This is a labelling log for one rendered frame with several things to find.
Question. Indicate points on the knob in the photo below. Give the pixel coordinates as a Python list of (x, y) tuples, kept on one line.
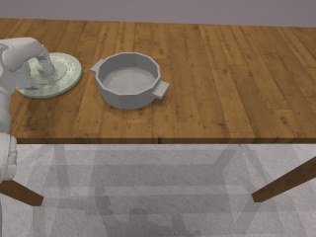
[(39, 68)]

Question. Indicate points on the pot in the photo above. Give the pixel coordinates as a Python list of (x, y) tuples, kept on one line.
[(129, 80)]

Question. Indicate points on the lid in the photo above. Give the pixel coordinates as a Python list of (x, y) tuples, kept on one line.
[(67, 72)]

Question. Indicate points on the table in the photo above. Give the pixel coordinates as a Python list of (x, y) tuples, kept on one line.
[(229, 84)]

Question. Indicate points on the robot left forearm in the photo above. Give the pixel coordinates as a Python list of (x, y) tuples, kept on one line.
[(10, 61)]

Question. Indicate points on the robot left hand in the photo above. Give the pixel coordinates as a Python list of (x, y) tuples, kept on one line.
[(30, 48)]

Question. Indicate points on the robot left upper arm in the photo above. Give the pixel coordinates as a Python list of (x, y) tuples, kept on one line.
[(8, 162)]

